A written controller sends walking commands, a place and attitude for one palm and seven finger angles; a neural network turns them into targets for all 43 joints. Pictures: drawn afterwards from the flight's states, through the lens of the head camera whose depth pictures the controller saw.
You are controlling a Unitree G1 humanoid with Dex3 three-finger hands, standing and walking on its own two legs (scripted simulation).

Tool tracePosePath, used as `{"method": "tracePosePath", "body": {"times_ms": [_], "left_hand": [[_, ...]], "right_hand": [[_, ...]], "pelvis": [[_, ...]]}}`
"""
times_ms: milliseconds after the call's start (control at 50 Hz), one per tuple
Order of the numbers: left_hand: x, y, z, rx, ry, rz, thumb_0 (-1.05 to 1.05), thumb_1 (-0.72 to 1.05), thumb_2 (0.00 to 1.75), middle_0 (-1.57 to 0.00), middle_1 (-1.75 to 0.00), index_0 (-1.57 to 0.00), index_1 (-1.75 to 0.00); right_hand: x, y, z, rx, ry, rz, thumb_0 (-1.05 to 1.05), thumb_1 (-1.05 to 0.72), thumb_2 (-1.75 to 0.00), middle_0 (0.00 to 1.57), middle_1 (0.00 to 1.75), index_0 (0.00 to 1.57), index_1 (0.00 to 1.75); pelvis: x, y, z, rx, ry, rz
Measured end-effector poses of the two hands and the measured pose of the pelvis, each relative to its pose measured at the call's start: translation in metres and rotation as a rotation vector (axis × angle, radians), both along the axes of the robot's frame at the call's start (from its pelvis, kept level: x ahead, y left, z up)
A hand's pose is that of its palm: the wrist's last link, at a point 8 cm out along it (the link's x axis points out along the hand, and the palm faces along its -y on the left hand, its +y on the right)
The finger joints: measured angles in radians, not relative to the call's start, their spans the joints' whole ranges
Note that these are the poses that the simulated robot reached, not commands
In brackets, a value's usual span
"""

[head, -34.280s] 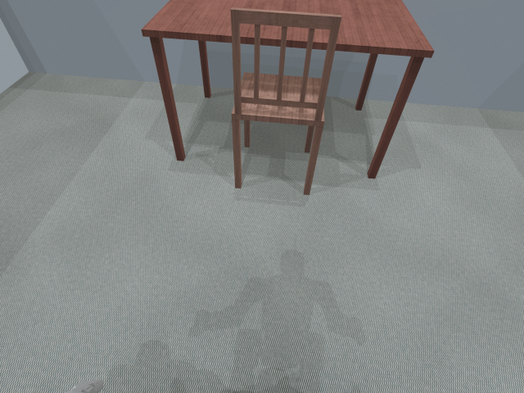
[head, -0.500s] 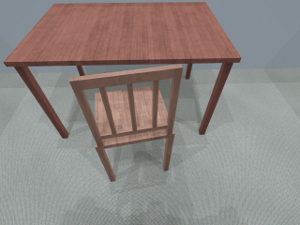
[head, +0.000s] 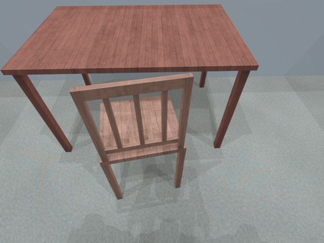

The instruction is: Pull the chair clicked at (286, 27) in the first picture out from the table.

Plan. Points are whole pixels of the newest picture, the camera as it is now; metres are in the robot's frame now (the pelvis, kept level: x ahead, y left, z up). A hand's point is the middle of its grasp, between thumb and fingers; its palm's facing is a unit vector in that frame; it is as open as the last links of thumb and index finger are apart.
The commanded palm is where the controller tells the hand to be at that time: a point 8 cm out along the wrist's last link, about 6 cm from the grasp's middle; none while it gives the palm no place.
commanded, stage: look to check the result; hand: left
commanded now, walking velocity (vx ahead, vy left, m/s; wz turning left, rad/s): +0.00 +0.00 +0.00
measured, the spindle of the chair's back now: (139, 121) +0.54 +0.12 -0.08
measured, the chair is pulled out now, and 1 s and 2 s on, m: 0.15 0.15 0.15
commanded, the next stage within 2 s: take the last steps up to it in 0.28 s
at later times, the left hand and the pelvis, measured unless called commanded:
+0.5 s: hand out of the picture -0.01 +0.16 -0.18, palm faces +0.02 -0.98 -0.19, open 7.4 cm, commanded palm none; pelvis +0.00 +0.00 +0.00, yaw +0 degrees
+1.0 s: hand out of the picture +0.03 +0.16 -0.20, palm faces +0.07 -0.99 -0.15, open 7.4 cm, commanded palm none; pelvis +0.07 +0.00 -0.02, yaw +1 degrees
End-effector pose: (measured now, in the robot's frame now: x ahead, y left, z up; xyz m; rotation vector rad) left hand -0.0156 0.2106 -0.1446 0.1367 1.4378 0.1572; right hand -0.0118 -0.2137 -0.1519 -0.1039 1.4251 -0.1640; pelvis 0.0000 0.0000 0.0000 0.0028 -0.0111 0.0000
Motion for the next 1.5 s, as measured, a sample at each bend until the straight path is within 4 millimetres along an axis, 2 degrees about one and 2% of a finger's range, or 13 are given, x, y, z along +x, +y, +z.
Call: {"method": "tracePosePath", "body": {"times_ms": [520, 740, 840, 980, 1060, 1120, 1220, 1360, 1500], "left_hand": [[0.006, -0.001, 0.0, 0.003, -0.001, -0.001, 0.0, 0.91, 0.9, -0.2, -0.3, -0.19, -0.3], [0.016, -0.003, -0.008, -0.006, 0.024, 0.021, 0.0, 0.91, 0.9, -0.2, -0.3, -0.19, -0.3], [0.026, -0.005, -0.015, -0.008, 0.021, 0.051, 0.0, 0.91, 0.9, -0.2, -0.3, -0.19, -0.3], [0.035, -0.004, -0.028, -0.037, 0.051, 0.064, 0.0, 0.91, 0.9, -0.2, -0.3, -0.19, -0.3], [0.068, 0.0, -0.021, -0.02, 0.012, 0.049, 0.0, 0.91, 0.9, -0.2, -0.3, -0.19, -0.3], [0.092, 0.012, -0.019, 0.032, -0.066, 0.057, 0.02, 0.94, 0.9, -0.2, -0.3, -0.2, -0.3], [0.115, 0.02, -0.009, 0.06, -0.105, 0.066, 0.01, 0.93, 0.9, -0.2, -0.3, -0.19, -0.3], [0.136, 0.012, -0.002, 0.051, -0.117, 0.041, 0.01, 0.92, 0.9, -0.2, -0.3, -0.19, -0.3], [0.138, 0.006, -0.002, 0.047, -0.157, 0.026, 0.0, 0.91, 0.9, -0.2, -0.3, -0.2, -0.3]], "right_hand": [[-0.007, 0.002, -0.001, 0.012, 0.03, -0.01, 0.0, -0.91, -0.9, 0.2, 0.3, 0.2, 0.3], [-0.009, -0.001, -0.008, 0.013, 0.084, -0.037, 0.0, -0.91, -0.9, 0.2, 0.3, 0.2, 0.3], [0.006, -0.003, -0.011, 0.001, 0.091, -0.032, 0.0, -0.91, -0.9, 0.2, 0.3, 0.2, 0.3], [0.05, -0.003, -0.011, -0.046, 0.006, -0.024, 0.0, -0.91, -0.9, 0.2, 0.3, 0.2, 0.3], [0.052, 0.002, -0.01, -0.037, 0.011, -0.013, 0.0, -0.91, -0.9, 0.2, 0.3, 0.2, 0.3], [0.049, 0.003, -0.018, -0.004, 0.068, 0.01, 0.0, -0.91, -0.9, 0.2, 0.3, 0.2, 0.3], [0.061, 0.0, -0.018, 0.014, 0.105, 0.01, 0.0, -0.91, -0.9, 0.2, 0.3, 0.2, 0.3], [0.087, -0.005, -0.009, 0.0, 0.044, 0.014, 0.0, -0.91, -0.9, 0.2, 0.3, 0.2, 0.3], [0.105, -0.016, -0.006, -0.017, -0.036, 0.022, 0.0, -0.91, -0.9, 0.2, 0.3, 0.2, 0.3]], "pelvis": [[0.005, -0.002, -0.001, 0.001, -0.001, -0.002], [0.03, -0.005, -0.01, 0.008, 0.006, 0.002], [0.046, -0.006, -0.015, -0.001, 0.007, 0.015], [0.064, 0.0, -0.022, -0.001, -0.002, 0.01], [0.071, 0.0, -0.017, -0.005, -0.018, 0.029], [0.077, -0.006, -0.022, 0.007, -0.027, 0.053], [0.089, -0.008, -0.018, -0.011, -0.016, 0.07], [0.09, -0.009, -0.009, -0.007, 0.02, 0.051], [0.079, -0.009, -0.009, -0.008, 0.022, 0.05]]}}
